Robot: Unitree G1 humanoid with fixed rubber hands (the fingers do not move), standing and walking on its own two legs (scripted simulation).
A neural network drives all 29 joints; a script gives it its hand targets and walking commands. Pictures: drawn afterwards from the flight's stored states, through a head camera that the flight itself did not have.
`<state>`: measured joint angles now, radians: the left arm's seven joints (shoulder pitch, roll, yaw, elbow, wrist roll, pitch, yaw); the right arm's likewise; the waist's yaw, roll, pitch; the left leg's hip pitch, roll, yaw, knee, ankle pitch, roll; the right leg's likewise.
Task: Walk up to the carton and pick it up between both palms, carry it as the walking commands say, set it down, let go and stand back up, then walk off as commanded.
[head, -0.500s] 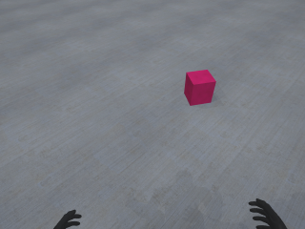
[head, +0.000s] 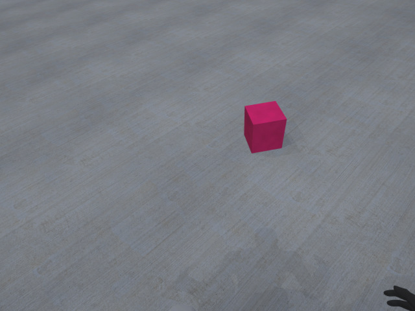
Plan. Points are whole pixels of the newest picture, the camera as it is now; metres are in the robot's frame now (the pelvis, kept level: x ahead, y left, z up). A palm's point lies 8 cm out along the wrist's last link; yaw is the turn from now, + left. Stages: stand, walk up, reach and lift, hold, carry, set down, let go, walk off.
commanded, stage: walk up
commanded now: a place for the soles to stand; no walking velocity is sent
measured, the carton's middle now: (263, 127) +1.36 -0.20 -0.64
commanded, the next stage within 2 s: none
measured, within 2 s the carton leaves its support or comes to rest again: neither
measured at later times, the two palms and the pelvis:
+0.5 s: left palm (108, 246) +0.28 +0.29 -0.08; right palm out of the picture +0.26 -0.36 -0.04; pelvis +0.18 -0.02 +0.00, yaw -1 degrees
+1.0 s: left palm (162, 184) +0.44 +0.19 -0.06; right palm out of the picture +0.43 -0.46 -0.06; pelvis +0.35 -0.13 +0.00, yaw -3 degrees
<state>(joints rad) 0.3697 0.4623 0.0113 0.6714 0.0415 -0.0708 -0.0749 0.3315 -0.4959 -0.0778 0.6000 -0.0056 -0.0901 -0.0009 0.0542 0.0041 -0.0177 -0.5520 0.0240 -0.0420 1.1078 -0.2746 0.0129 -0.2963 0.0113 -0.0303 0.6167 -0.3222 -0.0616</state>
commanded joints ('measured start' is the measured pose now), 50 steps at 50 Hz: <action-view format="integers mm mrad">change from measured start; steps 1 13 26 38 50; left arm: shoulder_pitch -3 30 -85 71 -31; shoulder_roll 200 188 172 334 196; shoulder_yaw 118 109 118 156 122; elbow -81 -103 -92 -87 -123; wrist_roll -19 -27 1 13 -17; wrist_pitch -19 8 53 -17 2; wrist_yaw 18 24 -41 20 10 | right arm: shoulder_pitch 4 51 50 114 38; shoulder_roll -152 -114 -245 -112 -151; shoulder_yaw -34 -35 -68 -1 -26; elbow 24 10 -11 -1 26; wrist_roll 31 13 8 22 18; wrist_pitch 16 -14 -51 -24 2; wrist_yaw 21 2 -5 -10 21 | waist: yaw -2 -60 -42 55 20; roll -141 -5 113 -239 -167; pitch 66 -78 125 -100 115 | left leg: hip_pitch -114 324 165 -239 -89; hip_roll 7 -74 184 -69 36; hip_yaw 24 155 -224 -15 84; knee -160 -651 -859 72 -280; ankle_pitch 90 159 -265 -231 63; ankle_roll -12 66 197 29 -17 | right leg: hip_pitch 154 225 -269 438 73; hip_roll -147 -133 -100 -411 -194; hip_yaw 162 50 86 599 113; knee -358 48 303 -363 -344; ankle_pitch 166 708 43 -190 -82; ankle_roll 26 12 51 -122 -108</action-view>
